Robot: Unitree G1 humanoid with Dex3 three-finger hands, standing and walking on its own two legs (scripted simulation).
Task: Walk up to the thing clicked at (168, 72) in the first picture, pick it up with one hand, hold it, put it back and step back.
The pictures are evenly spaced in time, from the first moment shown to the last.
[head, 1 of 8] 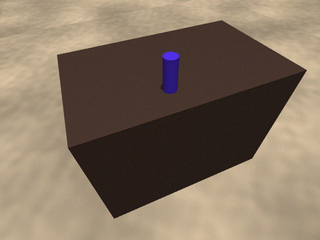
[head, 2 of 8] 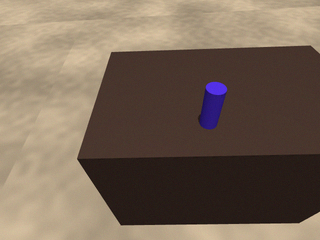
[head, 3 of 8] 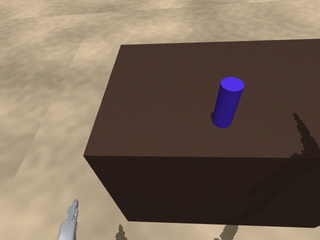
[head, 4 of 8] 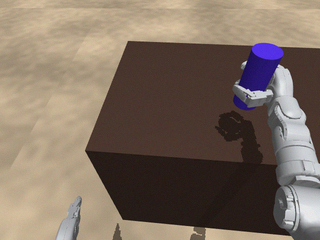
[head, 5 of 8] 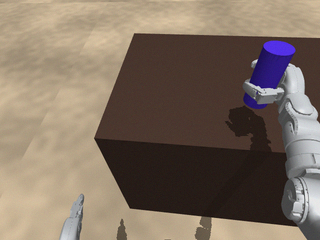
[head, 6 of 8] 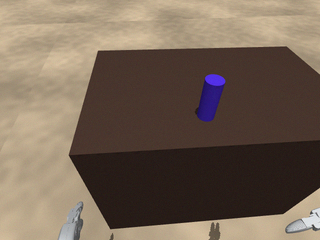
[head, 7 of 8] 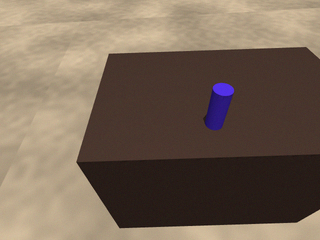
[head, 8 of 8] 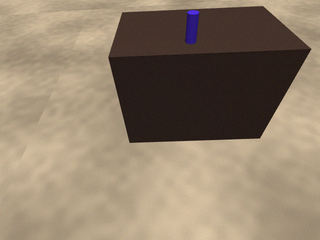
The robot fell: no
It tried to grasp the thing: yes
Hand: right
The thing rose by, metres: 0.22
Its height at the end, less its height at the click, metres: +0.00
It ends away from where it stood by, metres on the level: 0.02
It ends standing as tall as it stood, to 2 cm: yes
